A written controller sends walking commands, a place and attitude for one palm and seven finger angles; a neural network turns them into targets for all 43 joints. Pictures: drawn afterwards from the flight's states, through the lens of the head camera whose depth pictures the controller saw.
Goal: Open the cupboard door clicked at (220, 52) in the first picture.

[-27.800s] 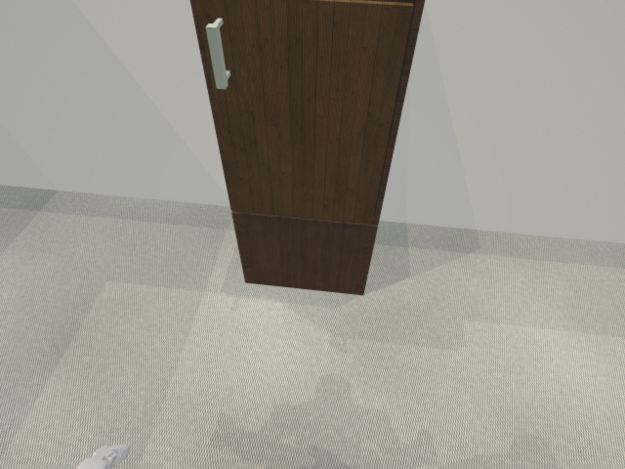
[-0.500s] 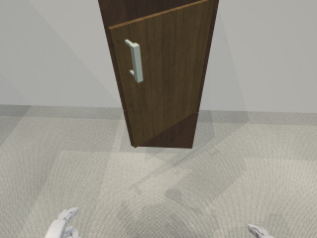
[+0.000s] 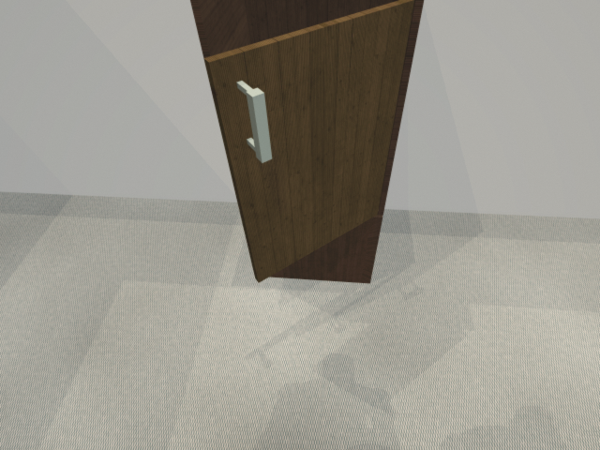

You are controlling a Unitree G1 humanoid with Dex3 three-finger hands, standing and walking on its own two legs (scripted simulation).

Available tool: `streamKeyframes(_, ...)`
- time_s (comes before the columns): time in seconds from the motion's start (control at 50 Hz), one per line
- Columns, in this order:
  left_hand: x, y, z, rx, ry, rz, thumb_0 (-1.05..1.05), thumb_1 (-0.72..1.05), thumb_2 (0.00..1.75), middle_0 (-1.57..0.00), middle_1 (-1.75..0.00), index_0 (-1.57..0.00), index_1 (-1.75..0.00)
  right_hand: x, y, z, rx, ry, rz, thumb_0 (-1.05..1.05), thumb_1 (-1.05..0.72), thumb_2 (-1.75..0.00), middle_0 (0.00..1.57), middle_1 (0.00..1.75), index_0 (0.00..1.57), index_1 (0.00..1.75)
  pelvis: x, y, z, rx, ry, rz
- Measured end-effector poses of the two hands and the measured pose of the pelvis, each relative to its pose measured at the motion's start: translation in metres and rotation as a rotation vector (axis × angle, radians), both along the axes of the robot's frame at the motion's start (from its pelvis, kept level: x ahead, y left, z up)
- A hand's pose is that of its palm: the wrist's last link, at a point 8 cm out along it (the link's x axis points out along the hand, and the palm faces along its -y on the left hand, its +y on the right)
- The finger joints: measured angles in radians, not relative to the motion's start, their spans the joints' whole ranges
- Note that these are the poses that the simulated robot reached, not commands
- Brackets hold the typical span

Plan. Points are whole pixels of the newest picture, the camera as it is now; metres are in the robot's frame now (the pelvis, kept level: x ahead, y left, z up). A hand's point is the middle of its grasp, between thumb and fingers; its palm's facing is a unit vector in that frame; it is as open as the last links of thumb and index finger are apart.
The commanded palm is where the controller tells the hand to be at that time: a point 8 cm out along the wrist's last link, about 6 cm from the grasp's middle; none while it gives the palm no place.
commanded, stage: let the arm hang, fingers relaxed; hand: left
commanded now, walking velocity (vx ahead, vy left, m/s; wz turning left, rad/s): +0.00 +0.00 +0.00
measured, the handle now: (253, 122) +0.58 +0.11 +0.14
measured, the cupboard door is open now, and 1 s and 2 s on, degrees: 40 40 40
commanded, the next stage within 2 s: look to check the result in 0.40 s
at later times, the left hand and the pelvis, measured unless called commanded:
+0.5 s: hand out of the picture +0.01 +0.14 -0.17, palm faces +0.05 -0.98 -0.18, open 7.3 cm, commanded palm none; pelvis +0.03 -0.02 +0.00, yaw +0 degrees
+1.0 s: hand out of the picture +0.03 +0.14 -0.17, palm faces +0.05 -0.98 -0.20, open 7.3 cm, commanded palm none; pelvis +0.04 -0.03 +0.00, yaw -1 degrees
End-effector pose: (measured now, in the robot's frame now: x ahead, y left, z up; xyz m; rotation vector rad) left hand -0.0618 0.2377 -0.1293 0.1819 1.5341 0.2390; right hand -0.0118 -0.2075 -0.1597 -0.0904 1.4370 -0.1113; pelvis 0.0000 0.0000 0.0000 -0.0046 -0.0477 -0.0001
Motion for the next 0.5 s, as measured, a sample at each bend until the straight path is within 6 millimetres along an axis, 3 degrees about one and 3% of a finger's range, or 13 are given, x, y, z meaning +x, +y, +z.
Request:
streamKeyframes(0.26, 0.063, -0.047, -0.016, -0.103, -0.126, -0.032, 0.00, 0.91, 0.90, -0.20, -0.30, -0.20, -0.30, 0.005, -0.012, 0.006, -0.026, 0.006, -0.023, 0.01, -0.91, -0.89, 0.20, 0.30, 0.20, 0.30, 0.014, -0.010, 0.000, 0.013, 0.007, -0.007)
streamKeyframes(0.5, 0.066, -0.048, -0.014, -0.079, -0.095, -0.015, 0.01, 0.92, 0.90, -0.21, -0.30, -0.20, -0.30, 0.020, -0.020, 0.006, -0.026, 0.012, -0.023, 0.01, -0.91, -0.89, 0.20, 0.30, 0.20, 0.30, 0.028, -0.019, 0.000, 0.018, 0.015, -0.006)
